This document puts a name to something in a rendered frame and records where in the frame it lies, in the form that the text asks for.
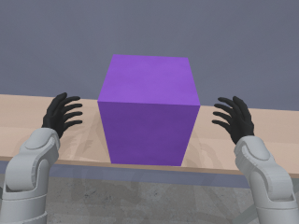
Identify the carton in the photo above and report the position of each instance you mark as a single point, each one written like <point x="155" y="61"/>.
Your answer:
<point x="148" y="106"/>

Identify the robot right hand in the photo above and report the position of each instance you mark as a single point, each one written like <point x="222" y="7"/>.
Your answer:
<point x="240" y="123"/>

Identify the left robot forearm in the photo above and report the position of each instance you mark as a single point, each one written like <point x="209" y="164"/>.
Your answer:
<point x="27" y="179"/>

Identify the table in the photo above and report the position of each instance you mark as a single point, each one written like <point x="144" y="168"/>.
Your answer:
<point x="210" y="148"/>

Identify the right robot forearm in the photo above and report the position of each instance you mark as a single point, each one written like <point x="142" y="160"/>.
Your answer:
<point x="271" y="186"/>

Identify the robot left hand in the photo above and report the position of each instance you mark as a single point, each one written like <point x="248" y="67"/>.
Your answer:
<point x="56" y="118"/>

